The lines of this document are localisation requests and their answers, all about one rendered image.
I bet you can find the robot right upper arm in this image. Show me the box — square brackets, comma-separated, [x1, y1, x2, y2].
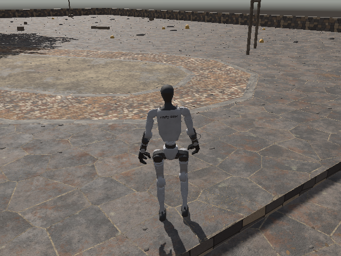
[180, 107, 195, 135]

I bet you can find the right robot forearm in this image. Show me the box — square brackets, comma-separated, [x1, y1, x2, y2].
[189, 127, 199, 146]

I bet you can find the right robot thigh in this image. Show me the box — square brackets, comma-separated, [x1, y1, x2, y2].
[178, 148, 189, 182]

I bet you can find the robot left hand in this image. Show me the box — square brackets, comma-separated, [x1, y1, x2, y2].
[138, 152, 151, 164]

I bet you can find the left robot forearm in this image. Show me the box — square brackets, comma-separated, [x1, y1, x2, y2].
[139, 131, 150, 153]

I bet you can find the robot left foot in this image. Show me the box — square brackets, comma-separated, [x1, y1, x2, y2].
[159, 208, 166, 221]

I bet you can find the robot left upper arm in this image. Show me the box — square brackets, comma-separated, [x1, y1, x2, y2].
[144, 108, 157, 139]

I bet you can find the robot right hand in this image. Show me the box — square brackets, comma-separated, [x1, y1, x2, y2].
[188, 144, 200, 155]

